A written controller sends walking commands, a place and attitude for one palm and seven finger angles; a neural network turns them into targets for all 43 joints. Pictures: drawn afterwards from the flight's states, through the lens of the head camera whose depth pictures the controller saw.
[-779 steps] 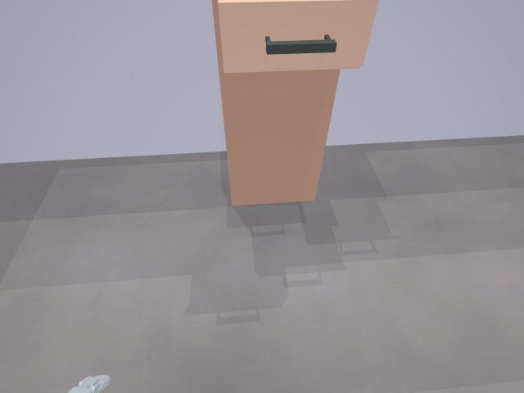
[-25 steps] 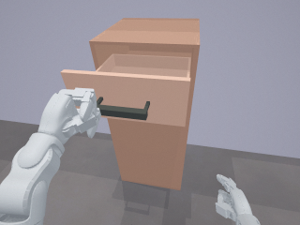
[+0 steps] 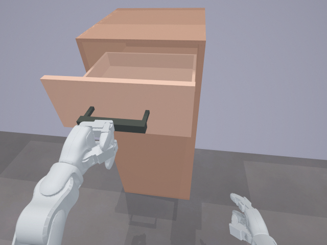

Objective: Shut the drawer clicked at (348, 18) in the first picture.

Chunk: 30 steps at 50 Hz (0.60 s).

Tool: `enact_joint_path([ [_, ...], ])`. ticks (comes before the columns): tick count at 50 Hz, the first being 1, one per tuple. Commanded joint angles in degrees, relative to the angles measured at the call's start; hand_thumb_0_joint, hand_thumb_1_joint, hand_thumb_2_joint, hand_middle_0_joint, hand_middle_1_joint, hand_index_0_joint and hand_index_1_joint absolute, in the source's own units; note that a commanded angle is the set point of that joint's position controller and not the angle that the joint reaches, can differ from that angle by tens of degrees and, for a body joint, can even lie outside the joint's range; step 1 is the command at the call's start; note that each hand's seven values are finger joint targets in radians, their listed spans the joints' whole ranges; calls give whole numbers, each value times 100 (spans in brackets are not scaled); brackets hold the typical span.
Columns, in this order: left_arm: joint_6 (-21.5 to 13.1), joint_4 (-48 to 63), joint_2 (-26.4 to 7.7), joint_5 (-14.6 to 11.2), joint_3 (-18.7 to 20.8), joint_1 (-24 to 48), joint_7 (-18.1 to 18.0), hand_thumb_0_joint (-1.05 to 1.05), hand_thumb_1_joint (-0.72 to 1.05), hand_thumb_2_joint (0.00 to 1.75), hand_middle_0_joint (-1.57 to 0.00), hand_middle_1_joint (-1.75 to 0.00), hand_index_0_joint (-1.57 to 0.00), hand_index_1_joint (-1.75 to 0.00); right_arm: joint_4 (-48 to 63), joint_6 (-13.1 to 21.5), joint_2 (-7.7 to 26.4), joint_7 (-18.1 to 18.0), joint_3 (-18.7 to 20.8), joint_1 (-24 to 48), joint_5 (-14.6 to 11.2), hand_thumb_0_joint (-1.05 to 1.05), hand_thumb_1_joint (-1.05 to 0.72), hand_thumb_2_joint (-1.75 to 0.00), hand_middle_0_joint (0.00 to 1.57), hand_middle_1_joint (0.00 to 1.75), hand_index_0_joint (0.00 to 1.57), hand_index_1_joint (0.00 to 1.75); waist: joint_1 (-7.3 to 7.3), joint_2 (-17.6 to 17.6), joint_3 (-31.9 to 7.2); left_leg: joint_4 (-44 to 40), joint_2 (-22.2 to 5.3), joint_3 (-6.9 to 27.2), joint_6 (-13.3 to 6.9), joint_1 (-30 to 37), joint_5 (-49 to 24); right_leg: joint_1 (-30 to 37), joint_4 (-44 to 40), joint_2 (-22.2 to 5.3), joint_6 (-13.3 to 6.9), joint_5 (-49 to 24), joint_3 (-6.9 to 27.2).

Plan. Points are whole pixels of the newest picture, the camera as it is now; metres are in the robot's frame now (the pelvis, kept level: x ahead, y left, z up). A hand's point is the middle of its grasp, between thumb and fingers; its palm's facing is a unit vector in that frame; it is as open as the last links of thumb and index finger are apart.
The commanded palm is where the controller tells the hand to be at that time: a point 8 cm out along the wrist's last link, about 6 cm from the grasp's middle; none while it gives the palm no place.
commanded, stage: bring the fist close to the handle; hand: left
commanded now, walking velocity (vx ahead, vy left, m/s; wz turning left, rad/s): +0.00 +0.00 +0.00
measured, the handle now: (115, 118) +0.37 +0.17 +0.16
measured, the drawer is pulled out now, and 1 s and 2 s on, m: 0.25 0.25 0.15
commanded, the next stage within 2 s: push the drawer shut in 0.86 s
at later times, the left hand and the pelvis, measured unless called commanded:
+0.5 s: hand (112, 148) +0.27 +0.15 +0.15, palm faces +0.01 -1.00 -0.04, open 3.3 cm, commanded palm +0.24 +0.19 +0.16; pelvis +0.02 -0.02 +0.00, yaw -1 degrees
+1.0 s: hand (114, 154) +0.26 +0.14 +0.15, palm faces -0.02 -1.00 -0.05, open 3.3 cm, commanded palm +0.24 +0.18 +0.16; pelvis +0.00 -0.01 +0.00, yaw +0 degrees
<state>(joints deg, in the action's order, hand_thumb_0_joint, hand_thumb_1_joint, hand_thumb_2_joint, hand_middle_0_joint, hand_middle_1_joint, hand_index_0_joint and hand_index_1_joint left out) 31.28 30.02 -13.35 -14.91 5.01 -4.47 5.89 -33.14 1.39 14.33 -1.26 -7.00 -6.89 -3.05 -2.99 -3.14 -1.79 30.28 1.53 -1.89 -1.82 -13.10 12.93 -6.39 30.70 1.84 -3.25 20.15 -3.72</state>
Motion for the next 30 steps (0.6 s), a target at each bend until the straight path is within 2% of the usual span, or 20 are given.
enact_joint_path([
  [1, -1176, 1511, -835, -102, 801, 1051, -155, 0, 90, 90, -140, -160, -140, -160, 1058, 494, 617, -55, 367, 961, 4, 0, -90, -90, 20, 30, 20, 30, -50, 248, -1163, -171, -226, 367, -45, 1168, -1175, -604, -575, -170, 232, -1780, 213],
  [3, -1242, 1056, -606, -109, 679, 947, -109, 0, 90, 90, -140, -160, -140, -160, 1018, 475, 578, -78, 367, 929, 2, 0, -90, -90, 20, 30, 20, 30, 30, 341, -723, -207, -204, 332, -50, 982, -1009, -716, -696, -175, 267, -1747, 214],
  [6, -1144, 225, -633, -75, 686, 796, -1, 0, 90, 90, -140, -160, -140, -160, 914, 420, 620, -141, 423, 918, -47, 0, -90, -90, 20, 30, 20, 30, 108, 620, -47, -113, -171, 298, -66, 639, -617, -1002, -1064, -238, 421, -1343, 484],
  [7, -1119, 120, -494, -55, 524, 973, 54, 0, 90, 90, -140, -160, -140, -160, 913, 406, 608, -162, 412, 921, -49, 0, -90, -90, 20, 30, 20, 30, 146, 569, -2, -134, -137, 302, -74, 620, -526, -1005, -1102, -262, 415, -1174, 506],
  [9, -1164, 136, -546, -38, 512, 1083, 107, 0, 90, 90, -140, -160, -140, -160, 971, 419, 607, -189, 429, 932, -62, 0, -90, -90, 20, 30, 20, 30, 141, 457, -19, -113, -116, 306, -75, 636, -457, -1005, -1150, -290, 434, -1031, 593],
  [10, -1246, 256, -587, -41, 531, 1209, 127, 0, 90, 90, -140, -160, -140, -160, 1012, 451, 620, -206, 446, 922, -43, 0, -90, -90, 20, 30, 20, 30, 129, 371, -246, -87, -97, 322, -80, 709, -532, -902, -1101, -321, 457, -1193, 650],
  [11, -1396, 428, -849, -37, 737, 1239, 118, 0, 90, 90, -140, -160, -140, -160, 1001, 488, 663, -220, 482, 873, -42, 0, -90, -90, 20, 30, 20, 30, 110, 437, -415, -22, -124, 318, -73, 728, -644, -821, -1084, -357, 523, -1459, 721],
  [13, -1711, 735, -905, -37, 843, 1280, 112, 0, 90, 90, -140, -160, -140, -160, 1057, 565, 619, -227, 488, 760, 2, 0, -90, -90, 20, 30, 20, 30, 60, 141, -1023, -73, -97, 288, -54, 918, -949, -466, -823, -364, 455, -2032, 614],
  [14, -1890, 779, -899, -58, 883, 1249, 98, 0, 90, 90, -140, -160, -140, -160, 1062, 606, 614, -228, 495, 673, 19, 0, -90, -90, 20, 30, 20, 30, 57, 254, -1188, -87, -96, 281, -55, 975, -1084, -389, -709, -336, 443, -2312, 518],
  [16, -2207, 466, -1060, -108, 1137, 924, 73, 0, 90, 90, -140, -160, -140, -160, 972, 665, 632, -213, 520, 526, 36, 0, -90, -90, 20, 30, 20, 30, 45, 290, -1145, -31, -127, 265, -35, 886, -1155, -392, -681, -331, 503, -2630, 556],
  [17, -2311, 296, -861, -145, 1035, 887, 102, 0, 90, 90, -140, -160, -140, -160, 942, 681, 602, -212, 510, 489, 46, 0, -90, -90, 20, 30, 20, 30, 82, 410, -1110, -55, -114, 269, -43, 833, -1153, -349, -649, -341, 523, -2766, 538],
  [18, -2369, -10, -906, -162, 1142, 750, 115, 0, 90, 90, -140, -160, -140, -160, 908, 683, 604, -207, 524, 457, 32, 0, -90, -90, 20, 30, 20, 30, 86, 545, -911, -30, -128, 271, -34, 720, -1095, -421, -681, -354, 575, -2854, 589],
  [20, -2373, -476, -665, -156, 940, 609, 216, 0, 90, 90, -140, -160, -140, -160, 874, 654, 617, -189, 547, 432, 5, 0, -90, -90, 20, 30, 20, 30, 132, 624, -646, 14, -115, 236, -41, 576, -975, -568, -717, -377, 672, -2868, 655],
  [21, -2351, -730, -792, -118, 1010, 579, 248, 0, 90, 90, -140, -160, -140, -160, 821, 632, 672, -180, 591, 379, -14, 0, -90, -90, 20, 30, 20, 30, 162, 823, -558, 92, -130, 219, -52, 500, -932, -627, -753, -393, 752, -2848, 735],
  [22, -2318, -822, -629, -88, 828, 649, 308, 0, 90, 90, -140, -160, -140, -160, 844, 612, 654, -174, 587, 411, -33, 0, -90, -90, 20, 30, 20, 30, 178, 707, -455, 63, -114, 196, -56, 452, -874, -677, -757, -399, 746, -2758, 721],
  [23, -2316, -692, -510, -70, 639, 767, 350, 0, 90, 90, -140, -160, -140, -160, 905, 614, 642, -171, 592, 431, -50, 0, -90, -90, 20, 30, 20, 30, 188, 507, -503, 71, -98, 194, -60, 516, -842, -728, -750, -395, 739, -2644, 728],
  [25, -2376, -329, -629, -63, 684, 828, 402, 0, 90, 90, -140, -160, -140, -160, 1010, 666, 628, -176, 593, 466, -34, 0, -90, -90, 20, 30, 20, 30, 121, 333, -706, 40, -100, 217, -74, 664, -946, -686, -682, -350, 654, -2640, 630],
  [26, -2460, -153, -893, -34, 849, 834, 384, 0, 90, 90, -140, -160, -140, -160, 1014, 692, 658, -182, 610, 460, -26, 0, -90, -90, 20, 30, 20, 30, 100, 366, -798, 66, -120, 212, -79, 679, -1007, -655, -669, -345, 660, -2681, 647],
  [27, -2559, 143, -836, -20, 757, 1096, 381, 0, 90, 90, -140, -160, -140, -160, 1053, 726, 622, -189, 589, 482, -8, 0, -90, -90, 20, 30, 20, 30, 109, 82, -1010, 39, -88, 214, -82, 749, -1060, -570, -612, -347, 586, -2667, 619],
  [30, -2875, 323, -938, -60, 984, 983, 269, 0, 90, 90, -140, -160, -140, -160, 1026, 832, 572, -199, 584, 390, 35, 0, -90, -90, 20, 30, 20, 30, 91, 219, -1151, 12, -114, 240, -66, 900, -1263, -524, -513, -280, 468, -2864, 456],
])
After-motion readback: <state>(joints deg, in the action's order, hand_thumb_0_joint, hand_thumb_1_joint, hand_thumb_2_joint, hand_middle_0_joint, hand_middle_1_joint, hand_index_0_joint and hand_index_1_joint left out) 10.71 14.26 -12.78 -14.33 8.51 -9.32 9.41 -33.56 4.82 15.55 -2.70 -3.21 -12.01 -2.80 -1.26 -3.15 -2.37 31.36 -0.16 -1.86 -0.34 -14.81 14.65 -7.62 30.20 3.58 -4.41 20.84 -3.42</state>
